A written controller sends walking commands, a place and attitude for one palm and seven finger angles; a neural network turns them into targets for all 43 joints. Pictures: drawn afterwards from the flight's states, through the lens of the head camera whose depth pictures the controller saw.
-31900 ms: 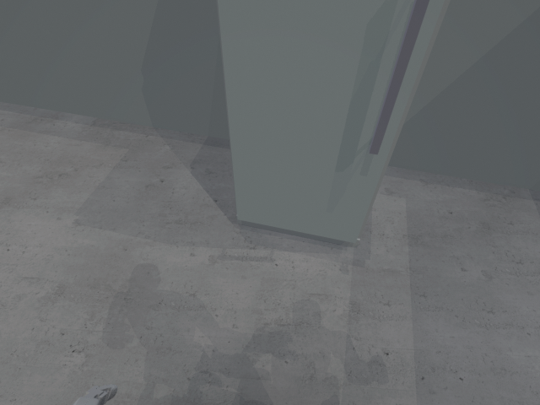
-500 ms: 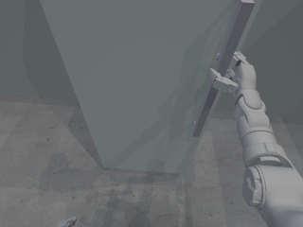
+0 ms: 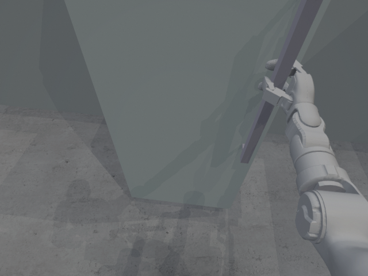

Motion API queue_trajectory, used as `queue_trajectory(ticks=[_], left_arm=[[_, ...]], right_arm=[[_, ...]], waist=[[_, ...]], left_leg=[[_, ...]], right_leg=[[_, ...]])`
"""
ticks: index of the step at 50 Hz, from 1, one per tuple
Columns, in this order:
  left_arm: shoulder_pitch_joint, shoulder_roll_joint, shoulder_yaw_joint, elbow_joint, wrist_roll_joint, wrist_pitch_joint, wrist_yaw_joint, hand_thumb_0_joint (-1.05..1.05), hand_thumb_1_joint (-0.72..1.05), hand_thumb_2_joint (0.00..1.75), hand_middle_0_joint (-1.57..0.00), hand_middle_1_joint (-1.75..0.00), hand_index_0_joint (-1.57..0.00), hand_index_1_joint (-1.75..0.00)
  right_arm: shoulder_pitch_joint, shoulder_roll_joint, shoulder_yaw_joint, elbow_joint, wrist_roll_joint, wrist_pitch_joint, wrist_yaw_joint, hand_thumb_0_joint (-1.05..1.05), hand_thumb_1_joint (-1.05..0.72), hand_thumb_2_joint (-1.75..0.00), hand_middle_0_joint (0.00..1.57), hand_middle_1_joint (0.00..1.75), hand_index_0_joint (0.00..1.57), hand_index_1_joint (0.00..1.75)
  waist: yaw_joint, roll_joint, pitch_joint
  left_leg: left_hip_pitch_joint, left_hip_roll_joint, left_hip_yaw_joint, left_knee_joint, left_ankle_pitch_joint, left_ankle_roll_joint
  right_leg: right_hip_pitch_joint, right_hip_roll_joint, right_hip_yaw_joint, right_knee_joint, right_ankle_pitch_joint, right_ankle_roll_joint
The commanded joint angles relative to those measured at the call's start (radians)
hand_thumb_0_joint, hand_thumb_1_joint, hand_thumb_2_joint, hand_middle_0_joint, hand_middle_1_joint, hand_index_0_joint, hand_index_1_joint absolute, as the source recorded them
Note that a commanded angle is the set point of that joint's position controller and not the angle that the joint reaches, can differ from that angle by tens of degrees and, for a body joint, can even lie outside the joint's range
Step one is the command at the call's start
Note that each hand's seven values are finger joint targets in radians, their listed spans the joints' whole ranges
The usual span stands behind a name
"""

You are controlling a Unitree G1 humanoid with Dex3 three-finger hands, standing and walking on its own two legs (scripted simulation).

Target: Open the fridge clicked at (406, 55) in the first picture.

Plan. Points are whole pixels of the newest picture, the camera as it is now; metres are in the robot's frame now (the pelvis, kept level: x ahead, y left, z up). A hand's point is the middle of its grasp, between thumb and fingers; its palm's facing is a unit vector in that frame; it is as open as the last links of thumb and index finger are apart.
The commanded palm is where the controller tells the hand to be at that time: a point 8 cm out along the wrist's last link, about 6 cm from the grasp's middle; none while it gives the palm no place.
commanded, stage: grip the handle and tug to test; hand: right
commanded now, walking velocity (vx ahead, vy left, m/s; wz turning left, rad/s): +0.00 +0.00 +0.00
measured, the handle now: (266, 98) +0.53 -0.12 +0.11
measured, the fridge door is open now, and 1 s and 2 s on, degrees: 0 4 31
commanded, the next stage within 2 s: pull the door a little, standing still in 0.30 s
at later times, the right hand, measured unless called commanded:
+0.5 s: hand (268, 91) +0.48 -0.10 +0.18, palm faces -0.03 +1.00 +0.02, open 5.8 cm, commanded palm +0.44 -0.15 +0.18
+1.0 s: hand (268, 104) +0.44 -0.10 +0.17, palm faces -0.05 +0.99 -0.09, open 6.6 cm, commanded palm +0.41 -0.15 +0.17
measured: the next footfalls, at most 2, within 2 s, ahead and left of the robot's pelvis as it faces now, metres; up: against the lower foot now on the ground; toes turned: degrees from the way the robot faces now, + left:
left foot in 1.24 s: +0.13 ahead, +0.10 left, +0.00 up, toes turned +4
right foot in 1.62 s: +0.07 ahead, -0.09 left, +0.00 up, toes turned -11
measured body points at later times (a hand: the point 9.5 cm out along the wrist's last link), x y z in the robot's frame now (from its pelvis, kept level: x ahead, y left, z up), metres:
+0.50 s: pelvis +0.03 +0.00 +0.01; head +0.04 +0.02 +0.46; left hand +0.11 +0.26 -0.11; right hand +0.47 -0.15 +0.18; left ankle -0.03 +0.09 -0.72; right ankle +0.06 -0.10 -0.72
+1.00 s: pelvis +0.09 +0.01 +0.02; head +0.09 +0.03 +0.46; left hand +0.23 +0.26 -0.08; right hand +0.44 -0.15 +0.18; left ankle -0.03 +0.09 -0.72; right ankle +0.06 -0.11 -0.72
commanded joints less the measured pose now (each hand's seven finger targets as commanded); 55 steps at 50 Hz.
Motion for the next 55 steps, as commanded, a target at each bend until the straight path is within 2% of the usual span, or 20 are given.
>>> queue_trajectory(ticks=[1,3,10,17,20,21,23,29,35,37,45,46,47,48,49,50,51,52,53,55], left_arm=[[0.022,0.144,0.056,-0.106,-0.008,-0.046,0.004,0.0,0.9,0.9,-0.2,-0.3,-0.2,-0.3],[0.019,0.142,0.057,-0.109,-0.011,-0.048,0.003,0.0,0.9,0.9,-0.2,-0.3,-0.2,-0.3],[0.007,0.145,0.059,-0.133,-0.013,-0.042,0.003,0.0,0.9,0.9,-0.2,-0.3,-0.2,-0.3],[-0.034,0.134,0.061,-0.163,-0.021,-0.029,0.0,0.0,0.9,0.9,-0.2,-0.3,-0.2,-0.3],[-0.041,0.138,0.06,-0.171,-0.019,-0.014,0.004,0.0,0.9,0.9,-0.2,-0.3,-0.2,-0.3],[-0.057,0.128,0.058,-0.173,-0.023,-0.012,0.002,0.0,0.9,0.9,-0.2,-0.3,-0.2,-0.3],[-0.048,0.127,0.063,-0.157,-0.02,-0.009,0.003,0.0,0.9,0.9,-0.2,-0.3,-0.2,-0.3],[-0.088,0.118,0.062,-0.187,-0.017,0.009,-0.006,0.0,0.9,0.9,-0.2,-0.3,-0.2,-0.3],[-0.14,0.115,0.058,-0.239,-0.018,0.023,-0.013,0.0,0.9,0.9,-0.2,-0.3,-0.2,-0.3],[-0.168,0.107,0.054,-0.257,-0.021,0.027,-0.016,0.0,0.9,0.9,-0.2,-0.3,-0.2,-0.3],[-0.289,0.079,0.031,-0.347,-0.024,0.045,-0.025,0.0,0.9,0.9,-0.2,-0.3,-0.2,-0.3],[-0.309,0.072,0.023,-0.351,-0.027,0.047,-0.026,0.0,0.9,0.9,-0.2,-0.3,-0.2,-0.3],[-0.31,0.091,0.009,-0.311,-0.012,0.056,0.014,0.0,0.9,0.9,-0.2,-0.3,-0.2,-0.3],[-0.271,0.079,0.022,-0.263,0.01,0.075,0.027,0.0,0.9,0.9,-0.2,-0.3,-0.2,-0.3],[-0.284,0.082,0.024,-0.277,0.015,0.086,0.024,0.0,0.9,0.9,-0.2,-0.3,-0.2,-0.3],[-0.29,0.092,0.03,-0.292,0.016,0.1,0.033,0.0,0.9,0.9,-0.2,-0.3,-0.2,-0.3],[-0.288,0.087,0.032,-0.296,0.015,0.113,0.038,0.0,0.9,0.9,-0.2,-0.3,-0.2,-0.3],[-0.278,0.081,0.032,-0.299,0.016,0.123,0.037,0.0,0.9,0.9,-0.2,-0.3,-0.2,-0.3],[-0.271,0.082,0.035,-0.303,0.02,0.128,0.033,0.0,0.9,0.9,-0.2,-0.3,-0.2,-0.3],[-0.286,0.065,0.037,-0.304,0.036,0.122,0.017,0.0,0.9,0.9,-0.2,-0.3,-0.2,-0.3]], right_arm=[[-0.514,-0.209,-0.024,-0.252,0.015,-0.079,-0.003,0.0,-0.9,-0.9,0.45,1.4,0.45,1.4],[-0.48,-0.195,-0.014,-0.257,0.017,-0.074,0.0,0.0,-0.9,-0.9,0.45,1.4,0.45,1.4],[-0.356,-0.201,-0.034,-0.313,0.029,-0.043,0.004,0.0,-0.9,-0.9,0.45,1.4,0.45,1.4],[-0.225,-0.181,-0.034,-0.468,0.037,0.008,0.01,0.0,-0.9,-0.9,0.45,1.4,0.45,1.4],[-0.188,-0.197,-0.049,-0.497,0.043,0.04,0.008,0.0,-0.9,-0.9,0.45,1.4,0.45,1.4],[-0.255,-0.122,0.02,-0.539,0.044,0.046,0.008,0.0,-0.9,-0.9,0.45,1.4,0.45,1.4],[-0.289,-0.119,0.014,-0.518,0.042,0.067,-0.001,0.0,-0.9,-0.9,0.45,1.4,0.45,1.4],[-0.121,-0.086,0.022,-0.664,0.04,0.102,-0.005,0.0,-0.9,-0.9,0.45,1.4,0.45,1.4],[0.109,-0.072,0.014,-0.832,0.06,0.139,0.011,0.0,-0.9,-0.9,0.45,1.4,0.45,1.4],[0.168,-0.07,0.013,-0.929,0.063,0.152,0.019,0.0,-0.9,-0.9,0.45,1.4,0.45,1.4],[0.612,-0.051,0.038,-1.343,0.089,0.236,0.028,0.0,-0.9,-0.9,0.45,1.4,0.45,1.4],[0.598,-0.064,0.04,-1.441,0.091,0.246,0.026,0.0,-0.9,-0.9,0.45,1.4,0.45,1.4],[0.155,-0.235,0.037,-1.439,-0.001,0.117,-0.035,0.0,-0.9,-0.9,0.45,1.4,0.45,1.4],[0.345,-0.121,0.078,-1.236,-0.019,0.095,-0.062,0.0,-0.9,-0.9,0.45,1.4,0.45,1.4],[0.471,-0.085,0.106,-1.234,-0.025,0.088,-0.069,0.0,-0.9,-0.9,0.45,1.4,0.45,1.4],[0.507,-0.104,0.1,-1.3,-0.03,0.075,-0.071,0.0,-0.9,-0.9,0.45,1.4,0.45,1.4],[0.511,-0.098,0.112,-1.353,-0.031,0.06,-0.072,0.0,-0.9,-0.9,0.45,1.4,0.45,1.4],[0.519,-0.096,0.117,-1.387,-0.03,0.046,-0.074,0.0,-0.9,-0.9,0.45,1.4,0.45,1.4],[0.539,-0.093,0.115,-1.428,-0.027,0.04,-0.08,0.0,-0.9,-0.9,0.45,1.4,0.45,1.4],[0.517,-0.069,0.134,-1.501,-0.022,0.028,-0.093,0.0,-0.9,-0.9,0.45,1.4,0.45,1.4]], waist=[[-0.004,0.057,-0.292],[-0.008,0.039,-0.297],[-0.035,0.087,-0.299],[-0.068,0.067,-0.329],[-0.07,0.11,-0.305],[-0.045,0.09,-0.296],[-0.041,0.085,-0.288],[-0.088,0.029,-0.4],[-0.129,0.134,-0.406],[-0.14,0.124,-0.403],[-0.183,0.071,-0.319],[-0.178,0.041,-0.305],[-0.087,0.008,-0.12],[-0.079,0.064,-0.121],[-0.094,0.099,-0.129],[-0.095,0.095,-0.16],[-0.08,0.041,-0.202],[-0.071,0.005,-0.252],[-0.063,-0.081,-0.295],[-0.069,-0.201,-0.296]], left_leg=[[-0.081,0.003,-0.034,-0.124,0.242,-0.029],[-0.083,0.002,-0.034,-0.125,0.248,-0.027],[-0.019,0.0,-0.032,-0.128,0.306,-0.029],[0.048,0.001,-0.032,-0.119,0.456,-0.028],[0.085,0.004,-0.033,-0.126,0.507,-0.034],[0.062,0.004,-0.033,-0.126,0.525,-0.038],[0.036,0.002,-0.033,-0.128,0.527,-0.038],[0.102,0.01,-0.027,-0.099,0.649,-0.031],[0.239,0.031,-0.031,-0.088,0.86,-0.058],[0.273,0.038,-0.031,-0.084,0.924,-0.061],[0.302,0.04,-0.015,-0.118,0.811,-0.043],[0.304,0.045,-0.014,-0.121,0.821,-0.04],[0.103,0.089,-0.086,-0.204,0.804,-0.112],[0.102,0.087,-0.044,-0.196,0.835,-0.13],[0.133,0.086,-0.029,-0.179,0.908,-0.141],[0.162,0.083,-0.01,-0.136,0.957,-0.129],[0.157,0.071,0.004,-0.069,0.981,-0.118],[0.119,0.046,0.019,0.011,0.928,-0.115],[0.021,0.01,0.015,0.105,0.692,-0.117],[-0.144,-0.024,-0.03,0.219,0.009,-0.086]], right_leg=[[0.326,0.019,0.067,-0.042,0.078,-0.023],[0.339,0.019,0.065,-0.04,0.084,-0.022],[0.324,0.023,0.052,-0.048,0.12,-0.028],[0.373,0.025,0.038,-0.048,0.239,-0.027],[0.353,0.028,0.031,-0.051,0.26,-0.032],[0.373,0.029,0.03,-0.05,0.27,-0.033],[0.39,0.028,0.037,-0.039,0.284,-0.032],[0.472,0.032,0.037,-0.031,0.433,-0.028],[0.438,0.037,0.017,-0.042,0.497,-0.035],[0.442,0.038,0.011,-0.053,0.522,-0.035],[0.466,0.019,0.014,-0.098,0.528,-0.023],[0.466,0.018,0.018,-0.107,0.529,-0.023],[0.464,-0.008,0.001,-0.038,0.494,-0.048],[0.484,-0.01,0.026,-0.012,0.521,-0.048],[0.462,-0.008,0.024,-0.008,0.52,-0.043],[0.483,-0.004,0.024,-0.014,0.556,-0.043],[0.542,-0.007,0.031,-0.024,0.661,-0.05],[0.63,-0.027,0.057,-0.036,0.81,-0.062],[0.753,-0.071,0.103,-0.05,0.989,-0.087],[0.893,-0.194,0.244,-0.102,1.241,-0.141]])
